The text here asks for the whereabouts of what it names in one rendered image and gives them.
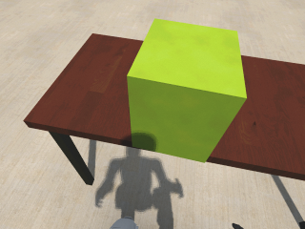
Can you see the table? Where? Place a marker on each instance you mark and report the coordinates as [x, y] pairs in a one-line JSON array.
[[90, 99]]

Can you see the carton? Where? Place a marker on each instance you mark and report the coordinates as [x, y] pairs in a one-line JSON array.
[[185, 87]]

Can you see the robot left thigh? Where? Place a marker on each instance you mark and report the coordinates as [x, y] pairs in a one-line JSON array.
[[124, 224]]

